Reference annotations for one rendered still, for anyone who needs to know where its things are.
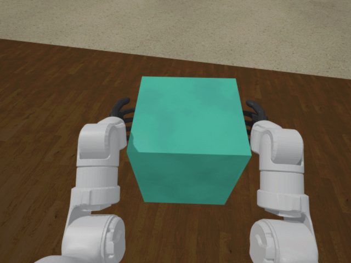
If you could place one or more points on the robot left hand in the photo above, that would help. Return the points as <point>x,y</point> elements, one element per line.
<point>117,112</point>

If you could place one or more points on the left robot forearm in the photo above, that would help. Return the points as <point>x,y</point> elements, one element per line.
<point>98,154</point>

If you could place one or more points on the right robot forearm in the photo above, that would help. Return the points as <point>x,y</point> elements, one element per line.
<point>281,162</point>

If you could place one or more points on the carton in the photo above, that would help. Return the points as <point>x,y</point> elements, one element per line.
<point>188,141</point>

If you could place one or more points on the robot left upper arm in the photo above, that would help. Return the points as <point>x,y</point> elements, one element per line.
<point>92,238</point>

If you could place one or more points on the robot right upper arm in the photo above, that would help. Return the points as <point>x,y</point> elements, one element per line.
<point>282,241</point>

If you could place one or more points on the robot right hand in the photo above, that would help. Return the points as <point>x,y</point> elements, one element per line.
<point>260,116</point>

